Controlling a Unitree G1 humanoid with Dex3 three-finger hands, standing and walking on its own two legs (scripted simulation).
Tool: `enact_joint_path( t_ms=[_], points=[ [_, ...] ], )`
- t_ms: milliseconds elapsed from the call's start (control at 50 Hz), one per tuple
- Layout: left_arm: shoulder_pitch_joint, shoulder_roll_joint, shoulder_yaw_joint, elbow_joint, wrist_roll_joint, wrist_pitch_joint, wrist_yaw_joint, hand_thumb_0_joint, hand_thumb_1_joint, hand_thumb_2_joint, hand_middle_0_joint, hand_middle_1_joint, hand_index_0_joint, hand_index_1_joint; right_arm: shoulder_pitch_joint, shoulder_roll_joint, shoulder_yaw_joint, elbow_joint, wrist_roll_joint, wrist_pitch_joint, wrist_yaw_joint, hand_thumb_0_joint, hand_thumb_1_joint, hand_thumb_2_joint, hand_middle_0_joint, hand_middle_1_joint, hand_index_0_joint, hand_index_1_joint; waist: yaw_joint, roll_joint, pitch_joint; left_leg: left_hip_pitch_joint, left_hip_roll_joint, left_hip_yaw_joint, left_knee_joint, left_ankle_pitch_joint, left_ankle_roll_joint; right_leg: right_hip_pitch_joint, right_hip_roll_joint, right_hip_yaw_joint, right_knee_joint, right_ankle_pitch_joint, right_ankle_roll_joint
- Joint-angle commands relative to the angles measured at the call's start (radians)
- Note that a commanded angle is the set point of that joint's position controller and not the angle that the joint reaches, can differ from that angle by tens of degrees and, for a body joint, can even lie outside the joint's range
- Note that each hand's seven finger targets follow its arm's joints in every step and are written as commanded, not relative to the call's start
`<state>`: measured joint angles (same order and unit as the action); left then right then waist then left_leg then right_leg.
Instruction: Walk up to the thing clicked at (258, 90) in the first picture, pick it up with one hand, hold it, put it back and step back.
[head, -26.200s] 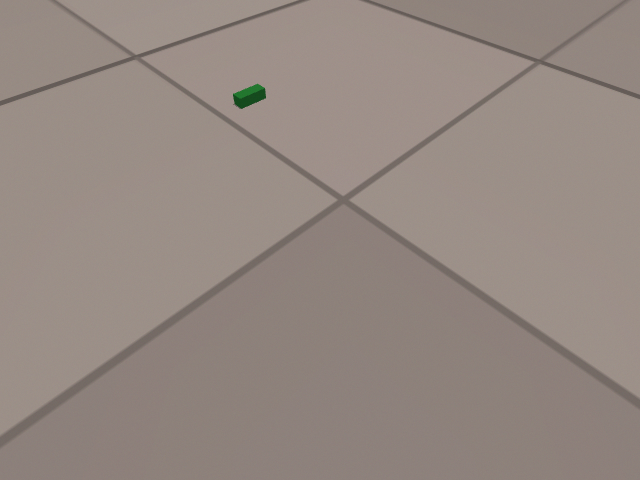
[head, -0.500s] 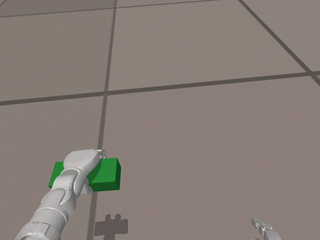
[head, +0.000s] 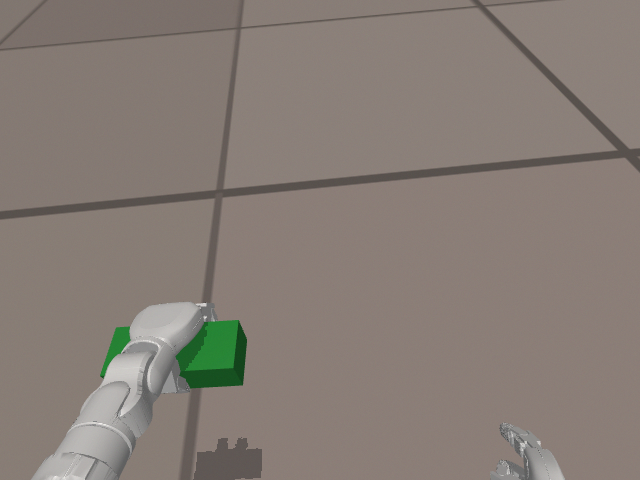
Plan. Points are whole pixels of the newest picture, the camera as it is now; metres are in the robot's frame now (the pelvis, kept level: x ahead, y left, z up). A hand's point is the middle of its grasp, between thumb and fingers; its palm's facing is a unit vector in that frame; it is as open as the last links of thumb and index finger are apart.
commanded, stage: hold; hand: left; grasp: from above
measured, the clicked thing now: (179, 356) +0.30 +0.23 -0.06
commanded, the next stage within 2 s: crouch in 0.72 s
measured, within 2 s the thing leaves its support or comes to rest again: neither
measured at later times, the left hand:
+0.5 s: hand (180, 357) +0.28 +0.22 -0.03, palm faces -0.45 -0.07 -0.89, open 10.5 cm
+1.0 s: hand (184, 356) +0.29 +0.22 -0.04, palm faces -0.45 -0.07 -0.89, open 10.5 cm
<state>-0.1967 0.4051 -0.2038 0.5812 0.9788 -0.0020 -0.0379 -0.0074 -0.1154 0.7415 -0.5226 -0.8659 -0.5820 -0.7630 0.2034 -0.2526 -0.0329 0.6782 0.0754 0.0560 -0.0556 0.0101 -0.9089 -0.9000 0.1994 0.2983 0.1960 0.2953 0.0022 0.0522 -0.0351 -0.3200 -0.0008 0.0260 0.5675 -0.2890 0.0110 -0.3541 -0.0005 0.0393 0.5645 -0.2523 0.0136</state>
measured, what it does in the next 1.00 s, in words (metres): stands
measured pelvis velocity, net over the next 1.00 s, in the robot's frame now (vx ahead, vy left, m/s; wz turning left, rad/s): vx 0.01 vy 0.00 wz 0.00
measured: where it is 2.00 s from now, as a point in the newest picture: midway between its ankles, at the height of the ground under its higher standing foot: outside the picture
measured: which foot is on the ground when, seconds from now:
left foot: down 0.00-1.00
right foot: down 0.00-1.00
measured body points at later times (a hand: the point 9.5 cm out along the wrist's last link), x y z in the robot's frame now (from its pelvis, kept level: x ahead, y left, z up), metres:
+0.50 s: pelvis +0.00 +0.00 +0.00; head +0.01 -0.03 +0.45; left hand +0.30 +0.22 +0.02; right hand +0.15 -0.25 -0.11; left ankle +0.00 +0.11 -0.73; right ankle +0.03 -0.13 -0.73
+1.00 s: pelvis +0.01 +0.00 +0.01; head +0.02 -0.02 +0.45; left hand +0.31 +0.22 +0.01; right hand +0.15 -0.26 -0.11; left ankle +0.00 +0.11 -0.73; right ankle +0.03 -0.13 -0.73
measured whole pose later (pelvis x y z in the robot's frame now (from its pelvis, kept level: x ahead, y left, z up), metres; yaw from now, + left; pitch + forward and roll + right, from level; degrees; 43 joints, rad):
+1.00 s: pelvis +0.01 +0.00 +0.01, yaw +0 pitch +2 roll +0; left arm -0.20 0.39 -0.20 0.62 1.00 -0.03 0.00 -0.01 -0.11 0.74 -0.53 -0.86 -0.58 -0.76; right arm 0.19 -0.25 -0.03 0.68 0.08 0.08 -0.06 0.01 -0.90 -0.90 0.20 0.30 0.20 0.30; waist 0.00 0.05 -0.01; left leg -0.28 0.00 0.02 0.50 -0.26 0.01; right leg -0.31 0.00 0.03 0.51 -0.24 0.01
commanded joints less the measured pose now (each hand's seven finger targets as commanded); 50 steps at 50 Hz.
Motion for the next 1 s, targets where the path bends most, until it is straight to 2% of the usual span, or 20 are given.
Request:
enact_joint_path(
  t_ms=[0,40,60,220,320,360,380,420,480,560,600,660,700,780,800,820,840,860,920,980],
  points=[
    [-0.328,0.211,0.108,-0.202,-0.004,-0.005,0.043,0.0,0.533,0.971,-0.84,-0.999,-0.878,-0.961,-0.088,-0.131,-0.036,-0.138,-0.002,-0.049,-0.011,0.0,-0.902,-0.901,0.199,0.3,0.199,0.3,0.001,-0.031,-0.219,0.105,-0.018,-0.008,-0.096,0.176,0.006,0.088,0.031,-0.018,-0.099,0.119,-0.026],
    [-0.318,0.209,0.105,-0.202,0.005,-0.004,0.038,0.0,0.521,0.967,-0.837,-0.987,-0.872,-0.952,-0.09,-0.129,-0.035,-0.141,-0.002,-0.047,-0.012,0.0,-0.902,-0.902,0.199,0.3,0.199,0.3,-0.001,-0.039,-0.215,0.112,-0.018,-0.009,-0.098,0.183,0.006,0.091,0.03,-0.018,-0.104,0.124,-0.025],
    [-0.327,0.215,0.108,-0.217,-0.001,-0.007,0.036,0.0,0.528,0.962,-0.838,-0.993,-0.875,-0.956,-0.101,-0.128,-0.033,-0.143,0.0,-0.047,-0.014,0.0,-0.902,-0.901,0.199,0.3,0.199,0.3,0.01,-0.027,-0.212,0.115,-0.017,-0.01,-0.108,0.176,0.004,0.094,0.031,-0.021,-0.107,0.113,-0.027],
    [-0.338,0.206,0.1,-0.206,-0.001,-0.006,0.023,0.0,0.498,0.966,-0.815,-1.001,-0.853,-0.963,-0.1,-0.126,-0.028,-0.143,0.0,-0.048,-0.016,0.0,-0.904,-0.902,0.199,0.3,0.199,0.3,-0.002,-0.033,-0.195,0.128,-0.017,-0.009,-0.12,0.175,0.006,0.099,0.03,-0.019,-0.123,0.117,-0.026],
    [-0.277,0.209,0.112,-0.202,-0.003,-0.006,0.017,0.0,0.513,0.959,-0.838,-0.966,-0.869,-0.935,-0.114,-0.124,-0.03,-0.151,0.002,-0.045,-0.016,0.0,-0.901,-0.902,0.199,0.3,0.199,0.3,0.018,-0.04,-0.19,0.131,-0.018,-0.01,-0.129,0.186,0.004,0.113,0.03,-0.024,-0.131,0.116,-0.028],
    [-0.303,0.197,0.093,-0.224,-0.002,-0.008,0.016,0.0,0.522,0.958,-0.84,-0.971,-0.874,-0.938,-0.115,-0.122,-0.028,-0.151,0.003,-0.044,-0.017,0.0,-0.902,-0.902,0.199,0.3,0.199,0.3,0.008,-0.035,-0.192,0.139,-0.018,-0.008,-0.13,0.188,0.004,0.111,0.029,-0.02,-0.131,0.124,-0.028],
    [-0.292,0.21,0.108,-0.229,-0.005,-0.008,0.019,0.0,0.532,0.956,-0.848,-0.968,-0.881,-0.935,-0.116,-0.124,-0.029,-0.151,0.002,-0.042,-0.017,0.0,-0.903,-0.902,0.199,0.3,0.199,0.3,0.01,-0.025,-0.201,0.146,-0.02,-0.005,-0.128,0.196,0.005,0.114,0.027,-0.018,-0.133,0.131,-0.027],
    [-0.315,0.202,0.099,-0.21,0.001,-0.009,0.023,0.0,0.516,0.967,-0.848,-0.962,-0.875,-0.935,-0.11,-0.12,-0.026,-0.144,0.002,-0.041,-0.018,0.0,-0.905,-0.903,0.199,0.3,0.199,0.3,-0.004,-0.041,-0.196,0.148,-0.018,-0.007,-0.126,0.206,0.006,0.105,0.028,-0.019,-0.129,0.145,-0.026],
    [-0.346,0.232,0.124,-0.225,0.006,-0.016,0.037,0.0,0.525,0.971,-0.848,-0.979,-0.88,-0.947,-0.106,-0.12,-0.027,-0.139,0.0,-0.039,-0.02,0.0,-0.905,-0.903,0.199,0.3,0.199,0.3,0.004,-0.025,-0.224,0.159,-0.02,-0.007,-0.125,0.217,0.005,0.118,0.027,-0.018,-0.13,0.154,-0.026],
    [-0.331,0.197,0.101,-0.198,0.002,-0.011,0.043,0.0,0.534,0.979,-0.85,-0.997,-0.885,-0.962,-0.109,-0.123,-0.029,-0.133,0.0,-0.04,-0.019,0.0,-0.905,-0.902,0.199,0.3,0.199,0.3,0.006,-0.021,-0.212,0.16,-0.018,-0.007,-0.133,0.217,0.003,0.123,0.03,-0.022,-0.131,0.152,-0.029],
    [-0.334,0.217,0.116,-0.187,0.006,-0.007,0.046,0.0,0.539,0.983,-0.856,-0.985,-0.888,-0.952,-0.103,-0.126,-0.032,-0.131,0.001,-0.037,-0.019,0.0,-0.902,-0.901,0.199,0.3,0.199,0.3,0.01,-0.029,-0.216,0.159,-0.015,-0.009,-0.133,0.235,0.002,0.131,0.031,-0.024,-0.129,0.168,-0.029],
    [-0.311,0.204,0.101,-0.182,-0.001,-0.01,0.035,0.0,0.528,0.992,-0.846,-0.996,-0.878,-0.964,-0.107,-0.125,-0.033,-0.133,0.001,-0.035,-0.018,0.0,-0.902,-0.902,0.199,0.3,0.199,0.3,0.014,-0.026,-0.198,0.157,-0.014,-0.012,-0.14,0.223,0.0,0.123,0.031,-0.026,-0.136,0.152,-0.031],
    [-0.336,0.192,0.084,-0.191,-0.002,-0.012,0.031,0.0,0.537,0.973,-0.852,-0.975,-0.884,-0.943,-0.104,-0.125,-0.033,-0.136,0.001,-0.036,-0.018,0.0,-0.901,-0.901,0.199,0.3,0.199,0.3,0.0,-0.029,-0.209,0.162,-0.015,-0.01,-0.137,0.228,0.002,0.119,0.031,-0.023,-0.135,0.164,-0.029],
    [-0.303,0.213,0.112,-0.199,-0.005,-0.018,0.036,0.0,0.542,0.985,-0.873,-0.957,-0.898,-0.932,-0.105,-0.123,-0.033,-0.145,0.003,-0.032,-0.019,0.0,-0.902,-0.902,0.199,0.3,0.199,0.3,0.011,-0.026,-0.21,0.164,-0.018,-0.005,-0.137,0.233,0.003,0.133,0.028,-0.021,-0.141,0.167,-0.029],
    [-0.285,0.209,0.111,-0.182,-0.003,-0.017,0.038,0.0,0.589,0.905,-0.871,-0.988,-0.93,-0.928,-0.107,-0.123,-0.032,-0.146,0.003,-0.031,-0.02,0.0,-0.924,-0.914,0.2,0.301,0.2,0.301,0.012,-0.035,-0.202,0.156,-0.017,-0.007,-0.138,0.232,0.003,0.135,0.029,-0.024,-0.141,0.164,-0.029],
    [-0.289,0.19,0.092,-0.192,-0.004,-0.017,0.039,0.0,0.509,0.858,-0.791,-0.932,-0.85,-0.885,-0.115,-0.119,-0.03,-0.148,0.003,-0.029,-0.019,0.0,-0.883,-0.898,0.201,0.301,0.201,0.301,0.008,-0.052,-0.194,0.153,-0.019,-0.008,-0.138,0.227,0.004,0.132,0.028,-0.023,-0.143,0.162,-0.027],
    [-0.304,0.203,0.106,-0.174,0.003,-0.018,0.047,0.0,0.441,0.918,-0.798,-0.903,-0.821,-0.881,-0.1,-0.124,-0.032,-0.141,0.002,-0.028,-0.019,0.0,-0.889,-0.9,0.2,0.3,0.201,0.3,-0.002,-0.065,-0.189,0.149,-0.017,-0.009,-0.134,0.226,0.007,0.124,0.027,-0.022,-0.142,0.165,-0.026],
    [-0.292,0.199,0.105,-0.178,0.007,-0.02,0.053,0.0,0.412,0.918,-0.777,-0.892,-0.798,-0.873,-0.104,-0.12,-0.034,-0.143,0.003,-0.026,-0.019,0.0,-0.888,-0.9,0.2,0.3,0.201,0.3,0.008,-0.04,-0.192,0.151,-0.02,-0.006,-0.134,0.229,0.004,0.126,0.027,-0.023,-0.14,0.166,-0.027],
    [-0.279,0.178,0.099,-0.125,0.028,-0.027,0.085,0.0,0.327,0.907,-0.723,-0.872,-0.739,-0.857,-0.081,-0.121,-0.036,-0.129,-0.001,-0.021,-0.017,0.0,-0.887,-0.9,0.2,0.3,0.201,0.3,-0.012,-0.07,-0.191,0.142,-0.022,-0.004,-0.112,0.254,0.006,0.103,0.025,-0.022,-0.124,0.196,-0.025],
    [-0.299,0.16,0.098,-0.079,0.046,-0.043,0.141,0.0,0.323,0.902,-0.717,-0.865,-0.734,-0.849,-0.059,-0.124,-0.044,-0.11,-0.011,-0.016,-0.01,0.0,-0.885,-0.898,0.2,0.3,0.201,0.3,-0.019,-0.062,-0.185,0.106,-0.019,-0.005,-0.079,0.246,0.0,0.061,0.027,-0.027,-0.092,0.187,-0.029]
  ],
)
